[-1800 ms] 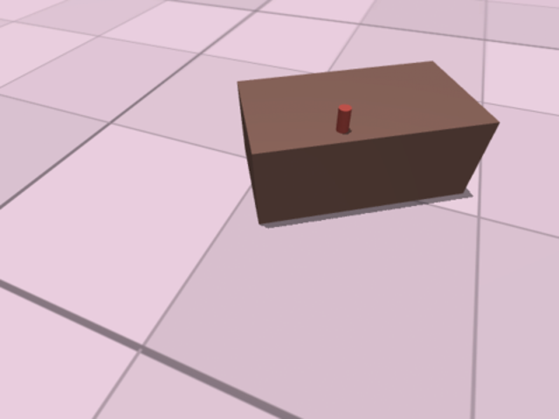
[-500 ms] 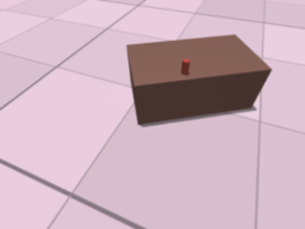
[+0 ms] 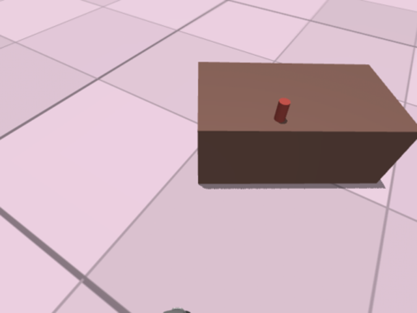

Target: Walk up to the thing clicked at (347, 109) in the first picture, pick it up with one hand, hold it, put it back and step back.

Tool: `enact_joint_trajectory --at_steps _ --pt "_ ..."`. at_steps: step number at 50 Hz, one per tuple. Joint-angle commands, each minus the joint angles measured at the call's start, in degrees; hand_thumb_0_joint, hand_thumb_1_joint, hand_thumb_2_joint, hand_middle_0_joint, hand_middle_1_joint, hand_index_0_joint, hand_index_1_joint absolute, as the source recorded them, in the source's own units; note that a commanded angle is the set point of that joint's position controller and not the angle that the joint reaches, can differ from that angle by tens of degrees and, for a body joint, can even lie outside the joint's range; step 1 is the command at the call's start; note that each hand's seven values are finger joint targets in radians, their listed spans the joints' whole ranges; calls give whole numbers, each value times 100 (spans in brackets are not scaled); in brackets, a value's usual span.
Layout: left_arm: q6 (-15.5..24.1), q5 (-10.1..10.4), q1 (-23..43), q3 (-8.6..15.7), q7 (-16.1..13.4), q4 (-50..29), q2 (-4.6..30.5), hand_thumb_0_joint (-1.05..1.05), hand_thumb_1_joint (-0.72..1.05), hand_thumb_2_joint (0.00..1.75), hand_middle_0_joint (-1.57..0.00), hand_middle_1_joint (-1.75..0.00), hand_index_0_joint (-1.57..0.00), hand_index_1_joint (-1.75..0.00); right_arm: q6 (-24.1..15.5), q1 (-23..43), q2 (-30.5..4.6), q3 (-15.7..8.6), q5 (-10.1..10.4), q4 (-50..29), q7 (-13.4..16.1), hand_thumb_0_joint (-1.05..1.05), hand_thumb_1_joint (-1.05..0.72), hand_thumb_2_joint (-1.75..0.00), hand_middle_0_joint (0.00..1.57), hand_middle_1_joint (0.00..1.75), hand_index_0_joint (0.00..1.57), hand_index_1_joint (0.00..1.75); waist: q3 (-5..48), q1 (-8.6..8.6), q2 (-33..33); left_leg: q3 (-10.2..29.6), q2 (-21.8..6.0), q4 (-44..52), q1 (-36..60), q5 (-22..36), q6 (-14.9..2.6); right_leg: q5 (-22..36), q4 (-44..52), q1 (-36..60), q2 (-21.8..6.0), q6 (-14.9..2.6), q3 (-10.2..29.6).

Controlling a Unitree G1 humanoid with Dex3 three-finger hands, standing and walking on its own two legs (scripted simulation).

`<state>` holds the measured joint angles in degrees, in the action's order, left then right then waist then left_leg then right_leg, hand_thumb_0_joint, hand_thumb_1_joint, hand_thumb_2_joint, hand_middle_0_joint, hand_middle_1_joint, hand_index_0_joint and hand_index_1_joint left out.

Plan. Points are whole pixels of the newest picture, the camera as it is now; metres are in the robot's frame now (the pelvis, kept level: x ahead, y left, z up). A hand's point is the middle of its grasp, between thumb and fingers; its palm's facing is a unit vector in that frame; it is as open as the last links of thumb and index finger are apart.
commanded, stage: walk up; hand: right
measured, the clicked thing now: (282, 110) +1.02 -0.25 -0.29
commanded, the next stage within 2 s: none
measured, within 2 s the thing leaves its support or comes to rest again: neither
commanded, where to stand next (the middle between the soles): +0.62 -0.06 m, yaw +2 degrees
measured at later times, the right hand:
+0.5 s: hand (380, 283) +0.26 -0.35 -0.15, palm faces -0.03 +0.93 -0.37, open 7.4 cm
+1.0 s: hand (353, 193) +0.46 -0.33 -0.10, palm faces -0.02 +0.91 -0.42, open 7.4 cm
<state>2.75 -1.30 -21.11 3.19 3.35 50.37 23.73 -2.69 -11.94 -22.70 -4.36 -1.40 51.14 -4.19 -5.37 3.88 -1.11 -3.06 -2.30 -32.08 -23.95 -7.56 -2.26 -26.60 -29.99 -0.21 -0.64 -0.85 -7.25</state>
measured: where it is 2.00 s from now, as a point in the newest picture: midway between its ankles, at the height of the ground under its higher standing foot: (236, 240)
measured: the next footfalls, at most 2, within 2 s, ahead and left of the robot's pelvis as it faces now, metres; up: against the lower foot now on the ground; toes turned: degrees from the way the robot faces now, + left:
right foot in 0.40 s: +0.30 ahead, -0.20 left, +0.00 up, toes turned -5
left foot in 0.78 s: +0.46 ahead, +0.06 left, +0.00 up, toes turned +6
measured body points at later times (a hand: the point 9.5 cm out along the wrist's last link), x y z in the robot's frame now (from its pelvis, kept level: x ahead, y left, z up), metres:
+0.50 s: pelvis +0.21 -0.07 +0.00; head +0.21 -0.09 +0.45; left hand +0.27 +0.27 -0.08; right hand +0.26 -0.40 -0.13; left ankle +0.16 +0.08 -0.67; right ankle +0.26 -0.19 -0.72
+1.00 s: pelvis +0.39 -0.06 +0.01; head +0.41 -0.03 +0.46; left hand +0.45 +0.26 -0.12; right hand +0.46 -0.38 -0.08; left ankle +0.42 +0.05 -0.72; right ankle +0.44 -0.21 -0.67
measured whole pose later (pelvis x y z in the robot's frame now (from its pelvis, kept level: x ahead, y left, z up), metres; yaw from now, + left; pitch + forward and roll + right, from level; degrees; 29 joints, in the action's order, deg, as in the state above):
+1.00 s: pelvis +0.39 -0.06 +0.01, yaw +0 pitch -3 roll +1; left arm 1.5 -0.5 -17.9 2.4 3.2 49.4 24.9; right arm -5.2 -17.5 -22.2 -2.5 -0.3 47.4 -2.1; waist -4.4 0.0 -4.3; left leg -6.1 -1.3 -29.9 -13.4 -13.7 -1.9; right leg -19.8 -56.3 -27.6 -4.9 -0.9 0.4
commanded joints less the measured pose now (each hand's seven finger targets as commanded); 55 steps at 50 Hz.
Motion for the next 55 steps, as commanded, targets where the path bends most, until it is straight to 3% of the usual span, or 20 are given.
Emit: enact_joint_trajectory --at_steps 1,2,3,6,8,13,17,19,20,21,22,27,34,38,39,40,41,46,50,55 --pt "144 158 -113 272 -153 -717 874 0 90 90 -20 -30 -20 -30 -268 -1751 -2144 -697 -92 -388 267 0 -90 -90 20 30 20 30 1390 -1098 1778 4315 -2091 1599 3804 -2411 -1305 -397 -3692 -3847 561 -252 532" --pt "100 98 54 345 -205 -666 1501 0 90 90 -20 -30 -20 -30 -255 -1404 -2166 -724 161 -516 258 0 -90 -90 20 30 20 30 1429 -1033 822 4411 -2307 1816 3230 -2807 -1585 -442 -4156 -3644 3 -298 1344" --pt "101 121 27 289 -176 -604 1487 0 90 90 -20 -30 -20 -30 -247 -1021 -1939 -631 191 -627 279 0 -90 -90 20 30 20 30 1016 -802 516 3480 -2094 1691 2890 -2278 -1401 -11 -4236 -3734 -198 -283 1398" --pt "79 83 -398 330 -85 -273 1272 0 90 90 -20 -30 -20 -30 -307 -417 -1513 -400 189 -769 284 0 -90 -90 20 30 20 30 153 -338 719 1712 -1510 1826 1158 -1465 -1005 530 -3298 -3064 -622 -113 1215" --pt "54 50 -368 322 31 -262 1105 0 90 90 -20 -30 -20 -30 -343 -331 -1528 -383 104 -851 255 0 -90 -90 20 30 20 30 93 -347 858 1147 -1272 1865 768 -1278 -1053 632 -2525 -2716 -629 29 910" --pt "82 -35 290 396 175 -457 1068 0 90 90 -20 -30 -20 -30 -404 -421 -1741 -452 83 -902 187 0 -90 -90 20 30 20 30 54 -506 1074 1030 -1220 1996 605 -2263 -1016 1402 -1167 -2527 -599 39 574" --pt "157 -36 -52 513 178 -292 1139 0 90 90 -20 -30 -20 -30 -322 -61 -1674 -407 96 -970 173 0 -90 -90 20 30 20 30 283 -96 674 771 -1107 1266 20 -2513 -769 1638 -675 -1146 -380 -48 290" --pt "239 -57 -536 629 95 -191 1351 0 90 90 -20 -30 -20 -30 -276 -306 -1310 -249 23 -903 196 0 -90 -90 20 30 20 30 538 155 -130 379 -656 -333 -333 -1915 -512 928 -245 -128 -200 -132 405" --pt "307 -102 -981 727 9 -178 1719 0 90 90 -20 -30 -20 -30 -289 -453 -928 -111 54 -954 196 0 -90 -90 20 30 20 30 581 380 -1441 -160 -66 -2307 -890 -1444 -263 -451 799 176 -1054 -442 1912" --pt "354 -56 -837 738 -51 -356 2088 0 90 90 -20 -30 -20 -30 -279 -457 -849 -53 104 -1042 222 0 -90 -90 20 30 20 30 324 254 -1765 -31 549 -3325 -1998 -2280 10 -702 1849 176 -2290 -1071 4235" --pt "327 32 -497 690 -57 -448 2137 0 90 90 -20 -30 -20 -30 -230 -291 -1332 -201 57 -927 297 0 -90 -90 20 30 20 30 64 178 -987 659 80 -3631 -1812 -2292 26 -742 1798 -515 -2573 -1397 4427" --pt "287 94 236 505 -119 -588 1593 0 90 90 -20 -30 -20 -30 -206 -943 -1371 -222 140 -373 172 0 -90 -90 20 30 20 30 164 -279 -1059 475 -250 -2439 -844 -1204 168 801 1508 -1081 -1496 -1187 1810" --pt "268 73 22 444 -88 -721 1558 0 90 90 -20 -30 -20 -30 -248 -162 -1024 -196 49 -650 71 0 -90 -90 20 30 20 30 217 -67 -746 -90 -88 -506 -112 -530 147 1912 1073 -1015 -1426 -1152 1080" --pt "191 67 187 259 -91 -843 1250 0 90 90 -20 -30 -20 -30 -341 -1210 -1323 -386 46 -282 158 0 -90 -90 20 30 20 30 780 -755 290 -207 232 242 2385 -469 -75 2103 -795 -2120 -972 -744 468" --pt "183 115 -64 155 -111 -908 890 0 90 90 -20 -30 -20 -30 -370 -1710 -1758 -514 -35 -260 224 0 -90 -90 20 30 20 30 1142 -952 1436 1293 -749 850 3187 -1573 -457 1579 -2525 -2937 -510 -454 137" --pt "139 143 -137 170 -125 -875 854 0 90 90 -20 -30 -20 -30 -391 -1782 -2170 -587 -11 -450 287 0 -90 -90 20 30 20 30 1020 -934 1635 4040 -2137 1789 3308 -2578 -974 -284 -3387 -4089 233 -222 492" --pt "82 89 55 296 -205 -756 1481 0 90 90 -20 -30 -20 -30 -361 -1502 -2213 -624 175 -528 275 0 -90 -90 20 30 20 30 846 -914 874 4187 -2407 1766 2694 -2468 -1426 -404 -3848 -3947 -203 -279 1127" --pt "40 122 -297 277 -103 -338 1196 0 90 90 -20 -30 -20 -30 -404 -756 -1548 -298 139 -648 323 0 -90 -90 20 30 20 30 210 -376 980 1219 -1363 1569 1212 136 -938 731 -3011 -3064 -575 -64 1016" --pt "-1 35 222 308 44 -482 1065 0 90 90 -20 -30 -20 -30 -403 -771 -1669 -337 81 -759 288 0 -90 -90 20 30 20 30 48 -508 1078 990 -1337 1766 1093 -736 -1165 957 -1952 -2961 -660 68 717" --pt "114 44 453 377 89 -452 1066 0 90 90 -20 -30 -20 -30 -334 -570 -1724 -343 90 -859 240 0 -90 -90 20 30 20 30 159 -418 983 846 -1229 1439 633 -1429 -961 1365 -749 -1965 -384 -34 470"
